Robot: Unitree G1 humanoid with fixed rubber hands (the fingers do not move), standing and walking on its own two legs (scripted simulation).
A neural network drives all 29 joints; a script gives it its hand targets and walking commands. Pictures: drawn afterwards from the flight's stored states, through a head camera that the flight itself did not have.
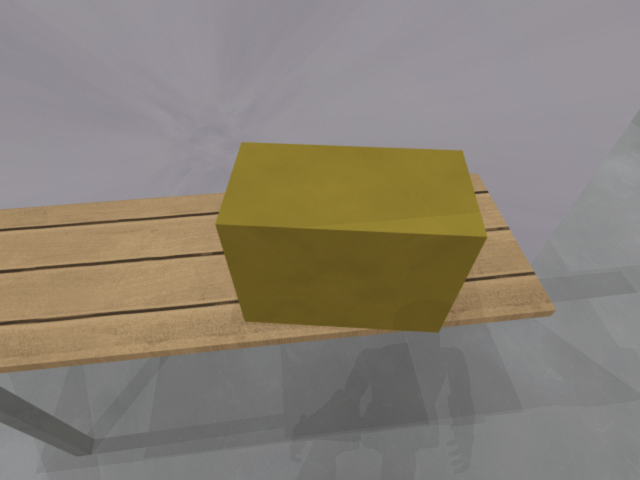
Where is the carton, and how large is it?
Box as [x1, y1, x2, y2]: [215, 142, 486, 332]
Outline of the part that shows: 241,142 215,224 245,321 438,332 486,238 485,230 462,150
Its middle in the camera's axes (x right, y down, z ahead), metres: +0.04 +0.01 +0.60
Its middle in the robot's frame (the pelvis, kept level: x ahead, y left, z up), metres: +0.43 -0.03 +0.02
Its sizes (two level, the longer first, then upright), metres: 0.318 0.162 0.240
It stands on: a table, 0.67 m high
